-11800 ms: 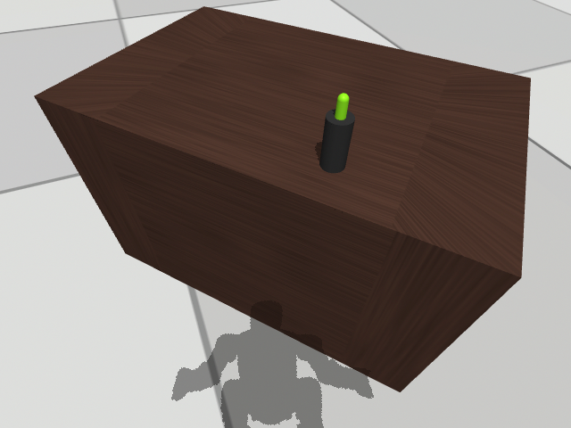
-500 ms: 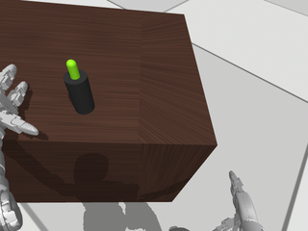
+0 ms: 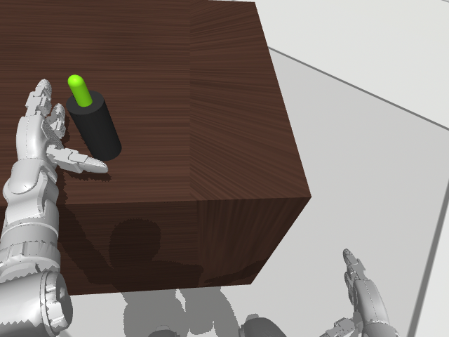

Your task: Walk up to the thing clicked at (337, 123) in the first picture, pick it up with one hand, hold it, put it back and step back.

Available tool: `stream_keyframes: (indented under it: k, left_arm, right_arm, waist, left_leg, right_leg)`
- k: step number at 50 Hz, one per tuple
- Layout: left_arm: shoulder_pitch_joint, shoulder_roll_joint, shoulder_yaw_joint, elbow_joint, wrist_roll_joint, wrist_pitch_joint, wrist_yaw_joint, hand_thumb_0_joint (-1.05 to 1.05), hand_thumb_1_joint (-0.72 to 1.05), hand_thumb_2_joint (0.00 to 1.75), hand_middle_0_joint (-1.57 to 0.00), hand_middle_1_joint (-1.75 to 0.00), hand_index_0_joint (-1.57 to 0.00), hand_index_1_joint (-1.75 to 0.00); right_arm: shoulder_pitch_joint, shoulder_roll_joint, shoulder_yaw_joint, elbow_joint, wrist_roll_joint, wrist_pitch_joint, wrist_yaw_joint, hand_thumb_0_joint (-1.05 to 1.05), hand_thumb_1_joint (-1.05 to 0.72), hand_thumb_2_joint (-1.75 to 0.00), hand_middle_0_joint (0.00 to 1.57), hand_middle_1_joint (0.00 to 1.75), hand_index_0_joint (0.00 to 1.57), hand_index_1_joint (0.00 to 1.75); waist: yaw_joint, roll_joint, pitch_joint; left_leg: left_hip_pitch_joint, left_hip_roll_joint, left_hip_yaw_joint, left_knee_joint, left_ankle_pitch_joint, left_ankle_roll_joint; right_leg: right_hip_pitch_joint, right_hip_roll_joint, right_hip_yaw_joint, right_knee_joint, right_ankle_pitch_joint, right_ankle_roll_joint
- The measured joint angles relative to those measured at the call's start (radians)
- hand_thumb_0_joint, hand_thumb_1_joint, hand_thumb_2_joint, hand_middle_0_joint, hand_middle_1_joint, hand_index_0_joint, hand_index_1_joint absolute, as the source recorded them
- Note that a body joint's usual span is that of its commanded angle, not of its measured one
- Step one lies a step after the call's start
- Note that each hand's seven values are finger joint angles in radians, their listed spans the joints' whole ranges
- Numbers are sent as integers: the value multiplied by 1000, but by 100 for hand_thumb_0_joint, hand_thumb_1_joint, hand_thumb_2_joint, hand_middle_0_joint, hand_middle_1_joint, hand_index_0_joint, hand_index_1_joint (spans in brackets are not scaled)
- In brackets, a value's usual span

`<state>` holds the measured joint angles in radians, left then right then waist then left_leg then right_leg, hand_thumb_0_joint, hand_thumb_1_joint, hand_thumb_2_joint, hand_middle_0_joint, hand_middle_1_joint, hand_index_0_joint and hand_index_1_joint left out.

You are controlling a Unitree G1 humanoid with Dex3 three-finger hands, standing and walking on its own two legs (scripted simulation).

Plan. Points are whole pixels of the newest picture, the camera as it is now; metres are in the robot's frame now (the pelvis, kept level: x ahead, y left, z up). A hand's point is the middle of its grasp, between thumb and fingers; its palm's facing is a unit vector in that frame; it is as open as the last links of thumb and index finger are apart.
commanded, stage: close in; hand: left
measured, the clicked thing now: (92, 118) +0.47 +0.18 +0.11
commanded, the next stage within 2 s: rest palm in 0.18 s
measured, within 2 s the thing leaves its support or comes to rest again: leaves its support in 1.54 s
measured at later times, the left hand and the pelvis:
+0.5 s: hand (100, 136) +0.45 +0.17 +0.10, palm faces +0.09 -1.00 +0.03, open 16.9 cm; pelvis +0.00 +0.00 +0.00, yaw +0 degrees
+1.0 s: hand (96, 128) +0.47 +0.18 +0.10, palm faces +0.10 -0.99 +0.02, open 9.8 cm; pelvis -0.01 +0.00 +0.00, yaw +0 degrees
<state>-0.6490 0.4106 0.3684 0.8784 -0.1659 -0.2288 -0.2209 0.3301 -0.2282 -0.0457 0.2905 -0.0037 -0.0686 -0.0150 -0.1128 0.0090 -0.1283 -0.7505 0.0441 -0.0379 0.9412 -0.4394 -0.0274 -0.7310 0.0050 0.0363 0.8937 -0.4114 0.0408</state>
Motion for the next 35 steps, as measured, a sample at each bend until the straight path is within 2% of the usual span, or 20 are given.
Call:
stream_keyframes:
  k: [9, 20, 26, 35]
  left_arm:
    - [8, -44, -40, -44, 2, 13, 37, -1, -44, 6, -3, -1, -4, 0]
    - [25, -84, -49, -74, 12, 11, 87, -1, -51, 3, -6, -1, -6, -1]
    - [35, -91, -53, -79, 22, -1, 112, -1, -53, 4, -23, -11, -22, -10]
    - [-31, -56, -43, -11, 34, -6, 116, -1, -50, 12, -51, -31, -52, -30]
  right_arm:
    - [13, -6, -12, -27, 7, 11, 1, -1, 55, -5, 6, 5, 6, 5]
    - [21, -6, -38, -46, 3, 36, 5, -1, 53, -6, 6, 5, 6, 5]
    - [19, 0, -41, -62, 4, 45, 3, -1, 52, -6, 6, 5, 5, 5]
    - [6, -1, -39, -60, 0, 38, 7, -1, 50, -5, 6, 5, 6, 5]
  waist:
    - [11, -11, 5]
    - [2, -5, 4]
    - [4, -9, 7]
    - [-10, -15, 12]
  left_leg:
    - [11, -4, -3, -5, 2, -5]
    - [17, 0, 4, -7, -1, -5]
    - [23, -1, 6, -7, -3, -5]
    - [9, -2, 4, -1, 1, -3]
  right_leg:
    - [8, -4, -4, 7, -6, -5]
    - [8, 0, 4, 8, -8, -5]
    - [12, -1, 5, 13, -11, -5]
    - [2, -2, 4, 12, -6, -3]
